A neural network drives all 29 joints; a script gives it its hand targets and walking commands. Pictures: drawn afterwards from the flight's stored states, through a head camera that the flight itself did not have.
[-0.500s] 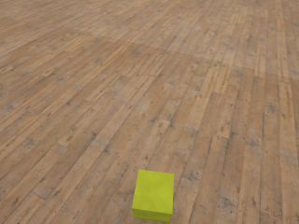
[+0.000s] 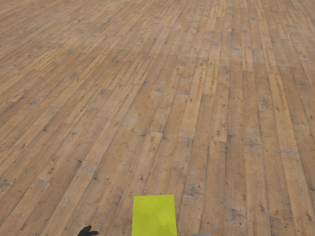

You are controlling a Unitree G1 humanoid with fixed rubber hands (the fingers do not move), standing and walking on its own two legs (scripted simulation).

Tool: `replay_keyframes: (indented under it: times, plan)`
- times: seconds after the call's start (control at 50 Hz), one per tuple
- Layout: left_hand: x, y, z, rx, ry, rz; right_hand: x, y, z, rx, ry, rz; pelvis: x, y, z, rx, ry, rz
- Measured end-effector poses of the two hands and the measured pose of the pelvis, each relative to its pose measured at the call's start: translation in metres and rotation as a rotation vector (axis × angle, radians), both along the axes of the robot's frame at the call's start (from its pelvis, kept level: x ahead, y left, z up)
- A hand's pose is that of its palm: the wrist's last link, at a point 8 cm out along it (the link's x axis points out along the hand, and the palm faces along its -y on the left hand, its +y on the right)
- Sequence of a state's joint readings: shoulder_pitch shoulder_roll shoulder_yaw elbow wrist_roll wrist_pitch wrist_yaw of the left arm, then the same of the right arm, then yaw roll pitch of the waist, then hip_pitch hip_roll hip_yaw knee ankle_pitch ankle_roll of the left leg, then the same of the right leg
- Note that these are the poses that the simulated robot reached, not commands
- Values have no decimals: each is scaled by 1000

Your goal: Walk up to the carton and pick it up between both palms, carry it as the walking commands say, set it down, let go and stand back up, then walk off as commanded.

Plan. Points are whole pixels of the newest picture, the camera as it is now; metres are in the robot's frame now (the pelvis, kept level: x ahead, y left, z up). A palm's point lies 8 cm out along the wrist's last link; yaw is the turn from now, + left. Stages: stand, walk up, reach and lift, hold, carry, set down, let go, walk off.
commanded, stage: walk up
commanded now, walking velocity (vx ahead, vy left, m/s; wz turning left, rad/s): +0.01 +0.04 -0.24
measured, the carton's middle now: (154, 222) +0.33 +0.04 -0.65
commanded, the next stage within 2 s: none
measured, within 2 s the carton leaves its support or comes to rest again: neither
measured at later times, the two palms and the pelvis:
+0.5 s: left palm out of the picture +0.08 +0.34 -0.13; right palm out of the picture +0.10 -0.15 -0.08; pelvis -0.01 +0.11 +0.01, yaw -4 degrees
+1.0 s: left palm out of the picture +0.10 +0.34 -0.12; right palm out of the picture -0.03 -0.15 -0.09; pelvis -0.03 +0.13 +0.02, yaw -9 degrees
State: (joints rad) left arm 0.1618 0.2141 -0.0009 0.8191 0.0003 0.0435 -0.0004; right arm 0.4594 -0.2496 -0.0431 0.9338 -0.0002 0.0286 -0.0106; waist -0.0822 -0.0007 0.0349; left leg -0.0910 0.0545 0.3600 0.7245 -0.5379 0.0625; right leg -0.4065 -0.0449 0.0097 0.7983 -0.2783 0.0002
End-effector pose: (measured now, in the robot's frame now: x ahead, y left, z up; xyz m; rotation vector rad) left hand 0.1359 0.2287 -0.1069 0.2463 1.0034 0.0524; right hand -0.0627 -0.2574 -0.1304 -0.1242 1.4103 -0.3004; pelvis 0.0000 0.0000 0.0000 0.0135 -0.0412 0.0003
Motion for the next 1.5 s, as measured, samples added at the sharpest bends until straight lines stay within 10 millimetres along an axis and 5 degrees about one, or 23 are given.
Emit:
replay_keyframes:
  times: [0.1, 0.22, 0.28, 0.34, 0.4, 0.56, 0.8, 1.02, 1.12, 1.3, 1.5]
  plan:
    - [-28, 12, -3, 38, 51, 74, 96, -2, -6, 15, -123, 109, -1, -1, -1, 8, -2, -8]
    - [-64, 41, 3, 65, 116, 151, 213, 34, 21, 31, -380, 240, -9, 19, 5, 31, 3, -27]
    - [-72, 59, 1, 63, 128, 165, 248, 60, 36, 38, -475, 279, -12, 37, 5, 35, 6, -34]
    - [-73, 80, -7, 46, 139, 155, 260, 83, 44, 22, -522, 287, -14, 62, 2, 27, 10, -52]
    - [-65, 100, -19, 16, 148, 118, 240, 98, 45, -20, -507, 254, -14, 88, -2, -8, 1, -64]
    - [-46, 122, -23, -59, 189, 55, 133, 110, 50, -104, -234, 134, -5, 127, 16, -76, 18, -83]
    - [-31, 126, -23, -58, 227, -65, 48, 125, 55, -130, -135, -9, -13, 145, 22, -80, 47, -133]
    - [-40, 110, -15, -7, 181, -90, 32, 109, 33, -80, -166, -33, -33, 125, 14, -25, 34, -169]
    - [-55, 103, -11, 23, 145, -58, 44, 97, 16, -38, -181, -1, -44, 110, 8, -1, 14, -172]
    - [-75, 114, -7, 16, 128, -38, 77, 104, 28, -41, -281, 46, -62, 119, 11, -4, 7, -164]
    - [-71, 129, -10, -37, 121, -41, 32, 126, 41, -78, -195, 22, -59, 142, 19, -33, 16, -168]
